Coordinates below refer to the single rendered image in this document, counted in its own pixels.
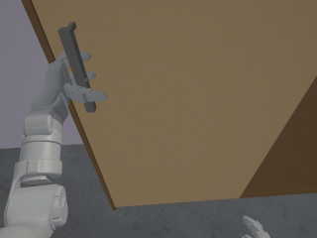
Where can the right robot hand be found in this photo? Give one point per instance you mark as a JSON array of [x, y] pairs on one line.
[[255, 227]]

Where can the handle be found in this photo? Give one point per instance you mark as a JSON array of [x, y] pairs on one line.
[[74, 58]]

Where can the robot left forearm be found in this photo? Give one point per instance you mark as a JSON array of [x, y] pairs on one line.
[[41, 142]]

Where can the left robot hand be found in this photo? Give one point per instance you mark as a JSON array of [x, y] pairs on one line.
[[57, 75]]

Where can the wardrobe door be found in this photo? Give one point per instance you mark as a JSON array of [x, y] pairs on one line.
[[291, 162], [197, 90]]

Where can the left robot upper arm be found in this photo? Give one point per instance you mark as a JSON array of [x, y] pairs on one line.
[[35, 211]]

